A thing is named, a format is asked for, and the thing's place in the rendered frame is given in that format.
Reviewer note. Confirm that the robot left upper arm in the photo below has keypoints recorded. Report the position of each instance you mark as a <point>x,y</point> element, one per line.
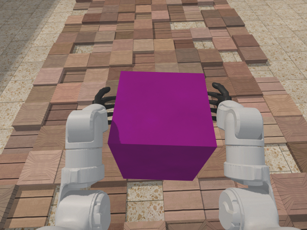
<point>82,210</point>

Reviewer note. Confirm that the robot right upper arm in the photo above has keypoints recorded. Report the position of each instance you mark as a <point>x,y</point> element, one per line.
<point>248,209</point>

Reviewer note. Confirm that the right robot forearm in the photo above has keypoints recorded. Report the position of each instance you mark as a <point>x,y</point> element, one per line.
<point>245,161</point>

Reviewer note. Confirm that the robot left hand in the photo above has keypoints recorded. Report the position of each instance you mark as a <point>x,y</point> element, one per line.
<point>100,100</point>

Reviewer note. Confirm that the robot right hand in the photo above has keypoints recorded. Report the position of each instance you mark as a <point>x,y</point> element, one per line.
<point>222,96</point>

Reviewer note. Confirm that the left robot forearm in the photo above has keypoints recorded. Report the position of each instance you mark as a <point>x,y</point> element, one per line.
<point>84,142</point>

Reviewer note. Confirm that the carton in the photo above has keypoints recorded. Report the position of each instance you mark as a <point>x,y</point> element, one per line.
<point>162,127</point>

